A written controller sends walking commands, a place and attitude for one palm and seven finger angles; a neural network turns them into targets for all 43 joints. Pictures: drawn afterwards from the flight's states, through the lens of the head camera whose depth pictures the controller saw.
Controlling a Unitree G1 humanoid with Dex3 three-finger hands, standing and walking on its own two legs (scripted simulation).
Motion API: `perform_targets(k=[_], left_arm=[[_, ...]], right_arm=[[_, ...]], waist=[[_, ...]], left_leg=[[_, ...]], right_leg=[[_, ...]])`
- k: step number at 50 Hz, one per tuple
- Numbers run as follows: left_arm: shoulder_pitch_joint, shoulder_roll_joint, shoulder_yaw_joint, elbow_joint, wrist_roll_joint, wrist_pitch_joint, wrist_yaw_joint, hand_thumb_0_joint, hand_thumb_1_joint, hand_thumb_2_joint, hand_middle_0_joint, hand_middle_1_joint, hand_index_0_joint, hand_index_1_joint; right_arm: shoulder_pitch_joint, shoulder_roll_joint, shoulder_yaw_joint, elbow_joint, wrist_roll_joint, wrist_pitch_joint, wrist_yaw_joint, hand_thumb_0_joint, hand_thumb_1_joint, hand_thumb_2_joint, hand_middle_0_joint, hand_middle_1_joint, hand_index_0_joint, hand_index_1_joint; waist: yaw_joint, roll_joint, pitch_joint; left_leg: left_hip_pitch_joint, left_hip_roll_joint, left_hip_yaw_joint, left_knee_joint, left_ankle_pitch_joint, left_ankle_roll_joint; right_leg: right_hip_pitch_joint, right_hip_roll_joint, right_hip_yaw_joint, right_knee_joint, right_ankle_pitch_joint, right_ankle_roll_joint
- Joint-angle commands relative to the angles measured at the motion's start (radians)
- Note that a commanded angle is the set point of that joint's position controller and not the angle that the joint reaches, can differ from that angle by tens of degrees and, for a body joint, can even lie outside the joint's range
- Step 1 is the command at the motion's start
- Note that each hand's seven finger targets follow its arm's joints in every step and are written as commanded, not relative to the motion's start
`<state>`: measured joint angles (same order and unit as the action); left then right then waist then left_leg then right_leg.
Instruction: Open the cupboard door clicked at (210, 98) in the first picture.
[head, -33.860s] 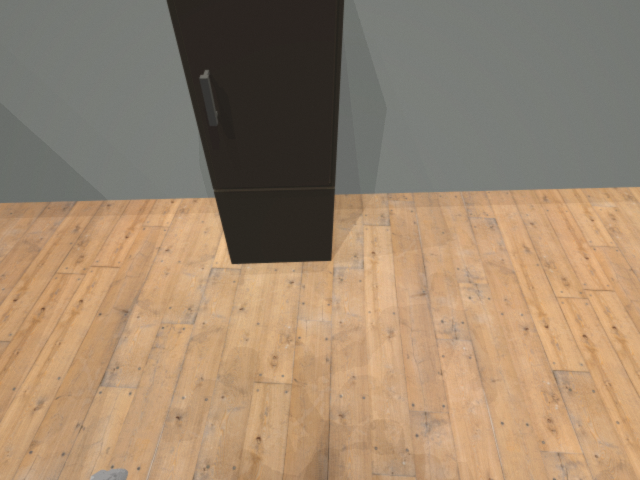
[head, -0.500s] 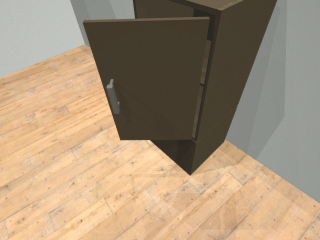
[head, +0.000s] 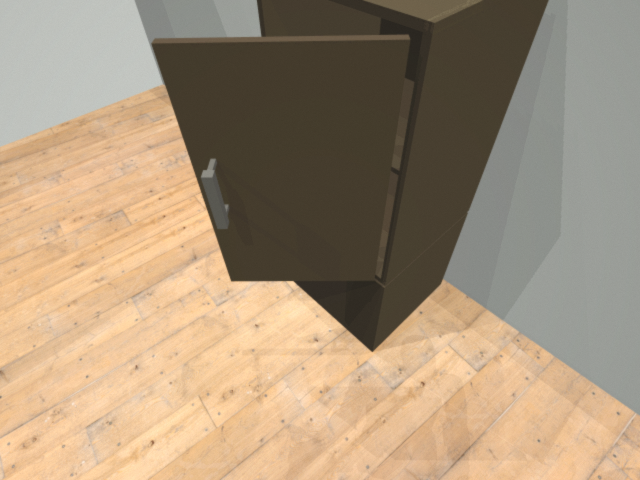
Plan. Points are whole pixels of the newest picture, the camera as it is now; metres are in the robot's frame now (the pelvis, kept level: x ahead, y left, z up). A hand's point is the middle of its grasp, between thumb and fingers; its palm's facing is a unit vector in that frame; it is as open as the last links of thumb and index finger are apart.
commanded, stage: shuffle to correct the standing spot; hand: left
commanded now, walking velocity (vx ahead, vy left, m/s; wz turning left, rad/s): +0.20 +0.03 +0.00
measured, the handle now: (217, 194) +0.60 +0.24 -0.02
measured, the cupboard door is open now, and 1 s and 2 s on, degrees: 46 46 46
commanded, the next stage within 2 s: come to a stop and stand still in 0.10 s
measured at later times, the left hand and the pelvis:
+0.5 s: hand out of the picture +0.09 +0.18 -0.18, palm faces +0.03 -0.97 -0.25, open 7.3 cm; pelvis +0.07 -0.01 -0.01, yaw -1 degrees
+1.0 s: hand out of the picture +0.10 +0.19 -0.16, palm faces -0.03 -0.97 -0.24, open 7.4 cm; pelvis +0.04 +0.01 +0.00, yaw -3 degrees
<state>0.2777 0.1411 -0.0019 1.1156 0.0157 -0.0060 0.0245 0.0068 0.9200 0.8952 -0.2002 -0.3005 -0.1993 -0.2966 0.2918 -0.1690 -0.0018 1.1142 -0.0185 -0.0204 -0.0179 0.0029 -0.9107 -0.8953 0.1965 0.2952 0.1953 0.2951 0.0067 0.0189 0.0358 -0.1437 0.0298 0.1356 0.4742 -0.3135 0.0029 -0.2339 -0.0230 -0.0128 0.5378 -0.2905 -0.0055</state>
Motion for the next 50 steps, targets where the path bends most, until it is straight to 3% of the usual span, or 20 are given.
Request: perform_targets(k=[1,6,10,13,15,16,18,19,20,23,26,28,30,32,34,35,37,41,46,50], left_arm=[[0.067,0.128,0.034,-0.037,0.007,-0.015,-0.006,0.000,0.900,0.900,-0.200,-0.300,-0.200,-0.300],[0.100,0.138,0.052,-0.038,0.004,-0.027,-0.008,0.000,0.900,0.900,-0.200,-0.300,-0.200,-0.300],[0.055,0.092,0.053,-0.062,0.007,-0.030,-0.011,0.000,0.900,0.900,-0.200,-0.300,-0.200,-0.300],[-0.057,0.045,0.040,-0.101,0.006,-0.031,-0.003,0.000,0.900,0.900,-0.200,-0.300,-0.200,-0.300],[0.023,0.034,0.045,-0.077,0.001,-0.030,-0.001,0.000,0.900,0.900,-0.200,-0.300,-0.200,-0.300],[0.128,0.058,0.051,-0.041,0.000,-0.034,0.003,0.000,0.900,0.900,-0.200,-0.300,-0.200,-0.300],[0.214,0.159,0.062,-0.001,-0.005,-0.042,0.017,0.000,0.900,0.900,-0.200,-0.300,-0.200,-0.300],[0.209,0.175,0.064,0.002,-0.003,-0.040,0.021,0.000,0.900,0.900,-0.200,-0.300,-0.200,-0.300],[0.176,0.169,0.057,-0.009,0.007,-0.033,0.027,0.000,0.900,0.900,-0.200,-0.300,-0.200,-0.300],[0.065,0.149,0.055,-0.069,0.015,-0.016,0.036,0.000,0.900,0.900,-0.200,-0.300,-0.200,-0.300],[0.010,0.154,0.062,-0.103,-0.004,0.000,0.030,0.000,0.900,0.900,-0.200,-0.300,-0.200,-0.300],[0.014,0.106,0.060,-0.138,-0.004,0.012,0.027,0.000,0.900,0.900,-0.200,-0.300,-0.200,-0.300],[-0.003,0.082,0.055,-0.142,-0.001,0.018,0.026,0.000,0.900,0.900,-0.200,-0.300,-0.200,-0.300],[0.015,0.082,0.049,-0.125,-0.001,0.018,0.020,0.000,0.900,0.900,-0.200,-0.300,-0.200,-0.300],[0.148,0.153,0.045,-0.076,0.002,-0.006,0.048,0.000,0.900,0.900,-0.200,-0.300,-0.200,-0.300],[0.076,0.191,0.055,-0.139,0.006,-0.025,0.043,0.000,0.900,0.900,-0.200,-0.300,-0.200,-0.300],[0.022,0.174,0.047,-0.170,0.013,-0.042,0.041,0.000,0.900,0.900,-0.200,-0.300,-0.200,-0.300],[-0.017,0.146,0.033,-0.197,-0.005,-0.023,0.033,0.000,0.900,0.900,-0.200,-0.300,-0.200,-0.300],[-0.013,0.147,0.020,-0.177,-0.001,-0.009,0.016,0.000,0.900,0.900,-0.200,-0.300,-0.200,-0.300],[-0.007,0.161,0.020,-0.171,-0.001,-0.014,0.010,0.000,0.900,0.900,-0.200,-0.300,-0.200,-0.300]], right_arm=[[0.055,-0.063,-0.013,-0.044,-0.008,-0.004,0.002,0.000,-0.900,-0.900,0.200,0.300,0.200,0.300],[0.085,-0.044,-0.011,-0.050,-0.004,-0.023,-0.001,0.000,-0.900,-0.900,0.200,0.300,0.200,0.300],[0.176,-0.095,-0.023,-0.011,-0.005,-0.041,-0.013,0.000,-0.900,-0.900,0.200,0.300,0.200,0.300],[0.229,-0.103,-0.023,0.008,-0.014,-0.030,-0.026,0.000,-0.900,-0.900,0.200,0.300,0.200,0.300],[0.128,-0.102,-0.019,-0.019,-0.008,-0.022,-0.032,0.000,-0.900,-0.900,0.200,0.300,0.200,0.300],[0.089,-0.102,-0.020,-0.039,0.003,-0.021,-0.035,0.000,-0.900,-0.900,0.200,0.300,0.200,0.300],[0.070,-0.063,-0.027,-0.060,0.023,-0.022,-0.035,0.000,-0.900,-0.900,0.200,0.300,0.200,0.300],[0.036,-0.026,-0.029,-0.067,0.026,-0.007,-0.031,0.000,-0.900,-0.900,0.200,0.300,0.200,0.300],[0.002,-0.020,-0.035,-0.079,0.027,0.004,-0.031,0.000,-0.900,-0.900,0.200,0.300,0.200,0.300],[0.022,0.022,-0.034,-0.069,0.025,0.015,-0.023,0.000,-0.900,-0.900,0.200,0.300,0.200,0.300],[0.093,0.006,-0.038,-0.037,0.015,0.017,-0.021,0.000,-0.900,-0.900,0.200,0.300,0.200,0.300],[0.064,-0.071,-0.048,-0.060,-0.001,0.010,-0.021,0.000,-0.900,-0.900,0.200,0.300,0.200,0.300],[0.009,-0.096,-0.046,-0.079,-0.002,0.009,-0.025,0.000,-0.900,-0.900,0.200,0.300,0.200,0.300],[-0.040,-0.086,-0.041,-0.096,-0.003,0.005,-0.028,0.000,-0.900,-0.900,0.200,0.300,0.200,0.300],[-0.134,-0.164,-0.063,-0.169,0.029,0.005,-0.015,0.000,-0.900,-0.900,0.200,0.300,0.200,0.300],[-0.070,-0.076,-0.053,-0.214,0.017,0.009,0.002,0.000,-0.900,-0.900,0.200,0.300,0.200,0.300],[-0.059,-0.035,-0.042,-0.220,0.012,0.017,0.008,0.000,-0.900,-0.900,0.200,0.300,0.200,0.300],[-0.002,-0.096,-0.040,-0.195,0.003,0.009,0.002,0.000,-0.900,-0.900,0.200,0.300,0.200,0.300],[-0.045,-0.104,-0.024,-0.200,-0.001,0.012,0.004,0.000,-0.900,-0.900,0.200,0.300,0.200,0.300],[-0.016,-0.109,-0.018,-0.175,-0.005,0.005,0.006,0.000,-0.900,-0.900,0.200,0.300,0.200,0.300]], waist=[[0.001,-0.067,0.114],[-0.005,-0.107,0.064],[-0.040,0.116,0.023],[-0.061,0.174,0.108],[0.006,0.106,0.074],[0.047,0.037,0.003],[0.043,-0.108,-0.059],[0.052,-0.230,-0.041],[0.056,-0.245,-0.015],[0.005,-0.165,-0.034],[-0.034,-0.131,-0.064],[-0.004,0.077,-0.062],[0.007,0.173,-0.009],[0.025,0.138,0.004],[0.061,0.005,-0.089],[0.000,-0.125,-0.113],[-0.012,-0.082,-0.146],[-0.031,-0.008,-0.057],[-0.014,-0.030,0.117],[-0.017,-0.048,0.058]], left_leg=[[-0.115,0.041,-0.071,-0.043,-0.138,0.036],[-0.101,0.019,-0.037,0.055,-0.028,0.032],[0.087,0.144,-0.141,-0.025,0.296,0.085],[0.179,0.299,-0.246,-0.065,0.833,0.189],[0.102,0.226,-0.124,0.032,0.922,0.126],[0.027,0.155,-0.070,0.130,0.870,0.074],[-0.143,0.033,-0.035,0.252,0.214,0.002],[-0.209,0.003,-0.042,0.341,-0.191,-0.010],[-0.248,0.013,-0.081,0.396,-0.296,-0.006],[-0.209,0.002,-0.088,0.255,-0.208,-0.013],[-0.001,0.005,-0.056,-0.044,0.196,-0.018],[0.042,0.182,-0.189,-0.045,0.647,0.062],[-0.042,0.239,-0.228,-0.082,0.748,0.124],[-0.049,0.219,-0.215,-0.077,0.674,0.127],[-0.028,0.155,-0.097,0.238,0.585,0.028],[-0.192,0.033,-0.067,0.279,0.048,0.005],[-0.207,0.016,-0.094,0.218,-0.140,0.007],[-0.034,0.091,-0.158,0.003,0.278,0.037],[-0.159,0.066,-0.179,-0.100,-0.018,0.036],[-0.112,0.057,-0.170,-0.123,-0.022,0.032]], right_leg=[[-0.077,-0.085,0.165,-0.156,-0.219,-0.080],[-0.026,-0.114,0.190,-0.123,-0.022,-0.114],[-0.127,-0.007,-0.004,0.153,0.130,-0.074],[-0.325,0.004,-0.079,0.297,-0.272,-0.042],[-0.126,-0.017,-0.082,0.073,-0.070,-0.041],[0.055,-0.029,-0.034,-0.007,0.303,-0.048],[0.226,-0.248,0.149,-0.010,1.027,-0.150],[0.232,-0.296,0.185,-0.035,1.206,-0.209],[0.201,-0.325,0.200,-0.042,1.214,-0.242],[0.154,-0.259,0.118,-0.030,1.003,-0.204],[0.045,-0.172,0.066,0.039,0.675,-0.108],[-0.055,-0.058,-0.006,0.080,0.245,-0.018],[-0.028,-0.021,-0.033,0.139,-0.055,-0.006],[-0.007,-0.033,-0.016,0.071,-0.052,-0.010],[0.015,-0.126,0.093,-0.131,0.513,-0.003],[0.132,-0.228,0.213,-0.095,0.732,-0.075],[0.181,-0.240,0.174,-0.053,0.799,-0.162],[-0.020,-0.081,0.048,-0.032,0.270,-0.048],[-0.088,-0.057,0.081,-0.152,-0.092,-0.037],[-0.073,-0.068,0.090,-0.183,-0.123,-0.038]])
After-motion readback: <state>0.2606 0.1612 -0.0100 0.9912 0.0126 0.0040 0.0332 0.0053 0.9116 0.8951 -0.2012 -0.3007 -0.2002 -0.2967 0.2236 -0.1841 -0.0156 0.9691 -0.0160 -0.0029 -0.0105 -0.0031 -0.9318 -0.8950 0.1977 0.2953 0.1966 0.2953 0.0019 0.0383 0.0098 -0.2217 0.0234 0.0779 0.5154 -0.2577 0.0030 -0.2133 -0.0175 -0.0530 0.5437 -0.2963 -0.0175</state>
